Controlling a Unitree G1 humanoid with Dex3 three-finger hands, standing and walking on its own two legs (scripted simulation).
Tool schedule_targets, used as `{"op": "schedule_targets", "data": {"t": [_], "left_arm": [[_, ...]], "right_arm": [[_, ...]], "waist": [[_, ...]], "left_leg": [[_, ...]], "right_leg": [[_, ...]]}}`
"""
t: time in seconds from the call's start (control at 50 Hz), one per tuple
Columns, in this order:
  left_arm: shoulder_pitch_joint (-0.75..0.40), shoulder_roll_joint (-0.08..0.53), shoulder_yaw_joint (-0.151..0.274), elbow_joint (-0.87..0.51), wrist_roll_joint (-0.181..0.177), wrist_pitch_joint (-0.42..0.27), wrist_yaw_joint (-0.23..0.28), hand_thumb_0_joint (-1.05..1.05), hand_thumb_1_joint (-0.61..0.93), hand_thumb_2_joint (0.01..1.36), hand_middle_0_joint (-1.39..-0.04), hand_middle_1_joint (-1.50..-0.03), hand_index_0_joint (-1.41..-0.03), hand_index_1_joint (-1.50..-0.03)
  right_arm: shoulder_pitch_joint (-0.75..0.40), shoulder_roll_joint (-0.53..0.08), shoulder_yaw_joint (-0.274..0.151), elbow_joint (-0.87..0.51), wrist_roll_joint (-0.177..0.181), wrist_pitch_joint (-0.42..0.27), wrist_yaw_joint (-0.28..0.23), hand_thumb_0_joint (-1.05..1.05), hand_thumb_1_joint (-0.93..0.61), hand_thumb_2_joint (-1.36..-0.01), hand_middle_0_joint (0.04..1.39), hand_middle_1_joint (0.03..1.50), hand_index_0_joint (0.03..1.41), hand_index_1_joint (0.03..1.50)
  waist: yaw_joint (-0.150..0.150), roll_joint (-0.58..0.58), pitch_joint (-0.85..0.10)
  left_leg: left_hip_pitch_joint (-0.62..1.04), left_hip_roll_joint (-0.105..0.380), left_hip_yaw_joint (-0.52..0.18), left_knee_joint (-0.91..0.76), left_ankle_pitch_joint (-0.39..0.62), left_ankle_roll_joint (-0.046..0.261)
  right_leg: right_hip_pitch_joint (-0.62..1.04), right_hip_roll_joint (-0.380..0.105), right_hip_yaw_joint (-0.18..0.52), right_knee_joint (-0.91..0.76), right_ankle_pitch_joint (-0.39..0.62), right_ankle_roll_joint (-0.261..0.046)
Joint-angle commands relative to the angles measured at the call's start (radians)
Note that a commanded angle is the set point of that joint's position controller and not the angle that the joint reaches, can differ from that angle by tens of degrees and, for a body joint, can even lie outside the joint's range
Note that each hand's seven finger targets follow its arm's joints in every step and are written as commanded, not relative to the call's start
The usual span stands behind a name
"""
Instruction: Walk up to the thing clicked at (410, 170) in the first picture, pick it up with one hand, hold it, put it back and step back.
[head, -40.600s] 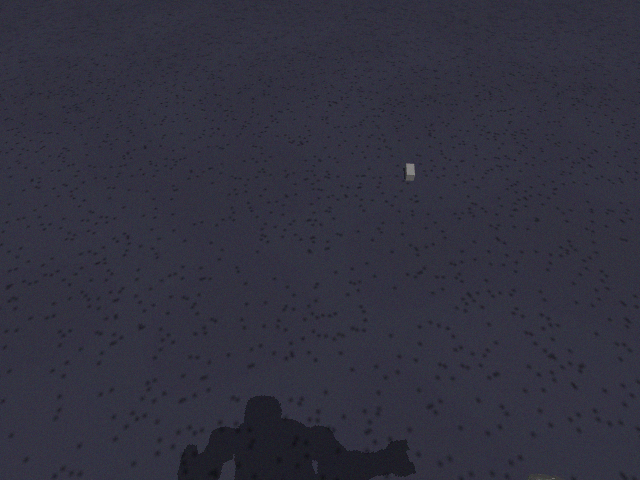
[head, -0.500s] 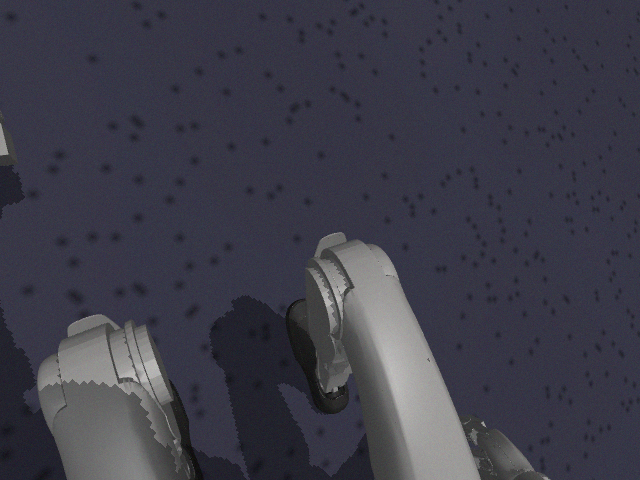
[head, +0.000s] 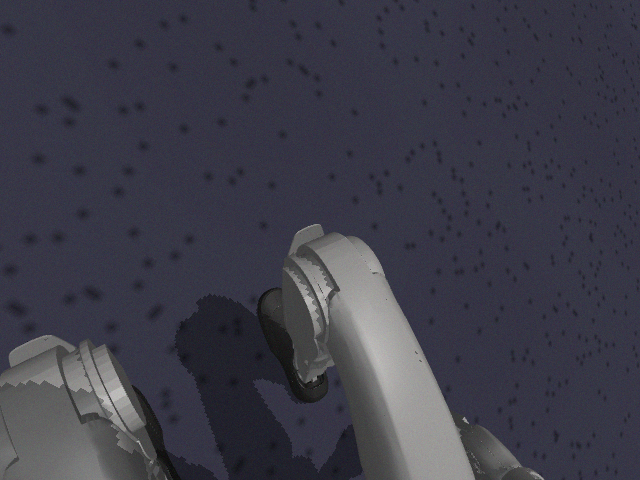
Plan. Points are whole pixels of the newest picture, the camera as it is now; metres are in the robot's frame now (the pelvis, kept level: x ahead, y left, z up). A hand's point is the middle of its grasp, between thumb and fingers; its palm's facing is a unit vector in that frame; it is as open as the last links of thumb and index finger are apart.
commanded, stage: rest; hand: left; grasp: from above
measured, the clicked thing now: out of the picture +0.54 +0.29 -0.25
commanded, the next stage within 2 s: open in 0.78 s
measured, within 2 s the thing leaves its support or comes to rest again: rests again in 0.74 s
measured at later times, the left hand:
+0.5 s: hand out of the picture +0.52 +0.29 -0.23, palm faces -0.45 -0.09 -0.89, open 6.8 cm
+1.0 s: hand out of the picture +0.52 +0.28 -0.25, palm faces -0.44 -0.09 -0.89, open 7.2 cm
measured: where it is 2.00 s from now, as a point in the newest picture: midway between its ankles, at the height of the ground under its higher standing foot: (230, 413)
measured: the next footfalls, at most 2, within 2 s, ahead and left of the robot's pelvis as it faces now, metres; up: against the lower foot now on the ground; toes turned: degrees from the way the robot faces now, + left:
none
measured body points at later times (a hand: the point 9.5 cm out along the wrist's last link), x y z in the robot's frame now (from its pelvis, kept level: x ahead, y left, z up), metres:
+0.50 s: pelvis +0.00 +0.01 +0.00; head +0.29 +0.12 +0.32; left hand +0.54 +0.29 -0.18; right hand +0.00 -0.25 -0.04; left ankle +0.06 +0.12 -0.28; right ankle +0.13 -0.13 -0.28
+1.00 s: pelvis +0.00 +0.01 +0.00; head +0.30 +0.12 +0.31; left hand +0.54 +0.28 -0.20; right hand +0.00 -0.24 -0.05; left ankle +0.06 +0.12 -0.28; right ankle +0.13 -0.13 -0.28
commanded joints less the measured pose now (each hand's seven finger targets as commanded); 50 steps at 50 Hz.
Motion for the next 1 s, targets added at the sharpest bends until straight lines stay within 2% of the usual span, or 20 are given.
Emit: {"op": "schedule_targets", "data": {"t": [0.0, 0.08, 0.14, 0.16, 0.18, 0.24, 0.26, 0.32, 0.4, 0.42, 0.5, 0.54, 0.58, 0.66, 0.68, 0.74, 0.86, 0.9, 0.92, 0.98], "left_arm": [[-0.331, 0.212, 0.01, -0.15, -0.016, -0.005, 0.042, 0.0, 0.869, 0.137, -1.104, -0.321, -1.2, -0.224], [-0.335, 0.244, 0.011, -0.169, -0.005, -0.015, 0.058, 0.0, 0.858, 0.155, -1.103, -0.317, -1.194, -0.225], [-0.319, 0.239, 0.008, -0.147, -0.004, -0.011, 0.075, 0.0, 0.855, 0.164, -1.103, -0.317, -1.191, -0.227], [-0.328, 0.241, 0.013, -0.147, -0.003, -0.013, 0.078, 0.0, 0.86, 0.167, -1.107, -0.321, -1.196, -0.231], [-0.326, 0.25, 0.014, -0.153, -0.006, -0.012, 0.083, 0.0, 0.863, 0.14, -1.09, -0.333, -1.19, -0.231], [-0.321, 0.255, 0.022, -0.141, 0.0, -0.004, 0.094, 0.0, 0.848, 0.137, -1.084, -0.32, -1.18, -0.223], [-0.312, 0.255, 0.022, -0.135, -0.001, 0.0, 0.098, 0.0, 0.847, 0.159, -1.095, -0.316, -1.184, -0.226], [-0.302, 0.238, 0.013, -0.125, -0.004, 0.005, 0.096, 0.0, 0.815, 0.152, -1.051, -0.339, -1.149, -0.24], [-0.3, 0.257, 0.01, -0.123, -0.019, 0.01, 0.093, 0.0, 0.791, 0.145, -1.039, -0.342, -1.135, -0.244], [-0.305, 0.266, 0.006, -0.131, -0.021, 0.01, 0.094, 0.0, 0.777, 0.17, -1.03, -0.357, -1.123, -0.263], [-0.297, 0.275, 0.013, -0.116, -0.019, 0.005, 0.092, 0.0, 0.755, 0.163, -1.022, -0.348, -1.111, -0.257], [-0.302, 0.271, 0.005, -0.13, -0.019, 0.0, 0.095, 0.0, 0.757, 0.147, -1.001, -0.367, -1.102, -0.265], [-0.277, 0.25, -0.007, -0.11, -0.031, 0.0, 0.092, 0.0, 0.766, 0.142, -0.997, -0.373, -1.102, -0.266], [-0.288, 0.283, 0.005, -0.135, -0.026, -0.005, 0.101, 0.0, 0.754, 0.155, -1.0, -0.37, -1.098, -0.271], [-0.284, 0.276, 0.003, -0.122, -0.025, -0.006, 0.1, 0.0, 0.749, 0.165, -1.003, -0.36, -1.095, -0.266], [-0.29, 0.294, 0.003, -0.12, -0.033, -0.008, 0.11, 0.0, 0.707, 0.158, -0.982, -0.346, -1.067, -0.26], [-0.28, 0.301, 0.003, -0.11, -0.033, -0.005, 0.121, 0.0, 0.698, 0.134, -0.978, -0.328, -1.062, -0.243], [-0.295, 0.317, 0.01, -0.153, -0.038, -0.003, 0.122, 0.0, 0.538, 0.195, -0.831, -0.369, -0.907, -0.292], [-0.282, 0.304, 0.01, -0.129, -0.035, -0.001, 0.122, 0.0, 0.458, 0.205, -0.799, -0.352, -0.865, -0.285], [-0.27, 0.3, 0.01, -0.127, -0.042, 0.0, 0.118, 0.0, 0.312, 0.294, -0.73, -0.388, -0.776, -0.341]], "right_arm": [[0.228, -0.329, -0.092, 0.013, -0.002, -0.003, -0.01, 0.0, -0.903, -0.897, 0.2, 0.3, 0.2, 0.3], [0.218, -0.336, -0.082, 0.012, -0.005, -0.007, -0.012, 0.0, -0.903, -0.897, 0.2, 0.3, 0.2, 0.3], [0.212, -0.337, -0.077, 0.008, -0.007, -0.012, -0.013, 0.0, -0.903, -0.898, 0.2, 0.3, 0.2, 0.3], [0.204, -0.336, -0.067, 0.006, -0.01, -0.014, -0.011, 0.0, -0.904, -0.898, 0.2, 0.3, 0.2, 0.3], [0.201, -0.34, -0.07, 0.006, -0.01, -0.017, -0.012, 0.0, -0.903, -0.898, 0.2, 0.3, 0.2, 0.3], [0.208, -0.331, -0.057, 0.015, -0.014, -0.021, -0.006, 0.0, -0.902, -0.898, 0.2, 0.3, 0.2, 0.3], [0.203, -0.334, -0.06, 0.011, -0.014, -0.021, -0.007, 0.0, -0.902, -0.898, 0.2, 0.3, 0.2, 0.3], [0.199, -0.34, -0.05, 0.013, -0.019, -0.026, -0.002, 0.0, -0.902, -0.898, 0.2, 0.3, 0.2, 0.3], [0.188, -0.334, -0.036, 0.008, -0.018, -0.032, 0.005, 0.0, -0.903, -0.899, 0.2, 0.3, 0.2, 0.3], [0.184, -0.337, -0.036, 0.008, -0.016, -0.031, 0.003, 0.0, -0.903, -0.9, 0.2, 0.3, 0.2, 0.3], [0.183, -0.344, -0.028, 0.011, -0.017, -0.03, 0.003, 0.0, -0.904, -0.901, 0.2, 0.3, 0.2, 0.3], [0.177, -0.345, -0.022, 0.011, -0.017, -0.028, 0.002, 0.0, -0.902, -0.899, 0.2, 0.3, 0.2, 0.3], [0.168, -0.34, -0.016, 0.006, -0.018, -0.035, 0.005, 0.0, -0.901, -0.899, 0.2, 0.3, 0.2, 0.3], [0.173, -0.344, -0.006, 0.009, -0.023, -0.035, 0.006, 0.0, -0.902, -0.9, 0.2, 0.3, 0.2, 0.3], [0.171, -0.35, -0.004, 0.009, -0.025, -0.037, 0.008, 0.0, -0.902, -0.9, 0.2, 0.3, 0.2, 0.3], [0.164, -0.346, 0.005, 0.004, -0.023, -0.037, 0.006, 0.0, -0.902, -0.901, 0.2, 0.3, 0.2, 0.3], [0.154, -0.349, 0.012, 0.003, -0.023, -0.044, 0.008, 0.0, -0.902, -0.901, 0.2, 0.3, 0.2, 0.3], [0.159, -0.349, 0.007, 0.01, -0.02, -0.044, 0.008, 0.0, -0.896, -0.899, 0.201, 0.3, 0.201, 0.3], [0.169, -0.349, 0.01, 0.013, -0.023, -0.046, 0.011, 0.0, -0.895, -0.899, 0.201, 0.3, 0.201, 0.3], [0.161, -0.35, 0.012, 0.012, -0.023, -0.049, 0.012, 0.0, -0.896, -0.899, 0.201, 0.3, 0.201, 0.3]], "waist": [[-0.059, 0.515, -0.672], [-0.057, 0.558, -0.683], [-0.058, 0.551, -0.685], [-0.073, 0.555, -0.651], [-0.064, 0.564, -0.659], [-0.08, 0.569, -0.64], [-0.071, 0.566, -0.643], [-0.095, 0.575, -0.621], [-0.091, 0.56, -0.613], [-0.084, 0.556, -0.639], [-0.092, 0.562, -0.606], [-0.096, 0.574, -0.627], [-0.1, 0.567, -0.599], [-0.101, 0.582, -0.599], [-0.11, 0.584, -0.574], [-0.106, 0.56, -0.604], [-0.104, 0.572, -0.583], [-0.097, 0.594, -0.624], [-0.111, 0.591, -0.605], [-0.11, 0.555, -0.575]], "left_leg": [[0.54, 0.019, 0.103, -0.259, 0.226, 0.002], [0.571, 0.026, 0.093, -0.256, 0.251, -0.005], [0.58, 0.029, 0.088, -0.252, 0.26, -0.006], [0.559, 0.029, 0.083, -0.244, 0.257, -0.008], [0.572, 0.03, 0.081, -0.252, 0.252, -0.008], [0.566, 0.034, 0.077, -0.25, 0.263, -0.008], [0.569, 0.033, 0.077, -0.253, 0.261, -0.008], [0.593, 0.04, 0.065, -0.241, 0.29, -0.014], [0.543, 0.037, 0.076, -0.24, 0.255, -0.003], [0.548, 0.038, 0.075, -0.24, 0.257, -0.001], [0.537, 0.041, 0.059, -0.248, 0.237, -0.009], [0.566, 0.047, 0.049, -0.249, 0.261, -0.013], [0.57, 0.047, 0.049, -0.241, 0.258, -0.013], [0.569, 0.05, 0.048, -0.239, 0.263, -0.014], [0.565, 0.051, 0.043, -0.238, 0.262, -0.018], [0.543, 0.05, 0.047, -0.23, 0.255, -0.008], [0.538, 0.052, 0.041, -0.237, 0.224, -0.008], [0.555, 0.056, 0.046, -0.239, 0.252, -0.008], [0.566, 0.056, 0.039, -0.232, 0.275, -0.014], [0.531, 0.054, 0.044, -0.218, 0.267, -0.011]], "right_leg": [[0.385, 0.039, -0.138, -0.179, 0.203, -0.096], [0.392, 0.041, -0.144, -0.169, 0.222, -0.098], [0.394, 0.044, -0.148, -0.166, 0.235, -0.097], [0.367, 0.041, -0.154, -0.163, 0.228, -0.1], [0.372, 0.044, -0.153, -0.164, 0.225, -0.099], [0.378, 0.041, -0.154, -0.159, 0.242, -0.094], [0.377, 0.043, -0.156, -0.163, 0.24, -0.095], [0.351, 0.038, -0.16, -0.157, 0.257, -0.094], [0.387, 0.046, -0.156, -0.166, 0.241, -0.092], [0.409, 0.05, -0.155, -0.169, 0.247, -0.091], [0.373, 0.044, -0.165, -0.166, 0.224, -0.094], [0.377, 0.043, -0.168, -0.159, 0.244, -0.093], [0.354, 0.043, -0.168, -0.157, 0.238, -0.091], [0.366, 0.039, -0.164, -0.164, 0.244, -0.09], [0.344, 0.035, -0.167, -0.157, 0.236, -0.091], [0.391, 0.045, -0.167, -0.167, 0.246, -0.09], [0.361, 0.044, -0.168, -0.161, 0.226, -0.089], [0.397, 0.049, -0.166, -0.163, 0.25, -0.086], [0.372, 0.041, -0.167, -0.156, 0.261, -0.089], [0.366, 0.043, -0.169, -0.165, 0.252, -0.088]]}}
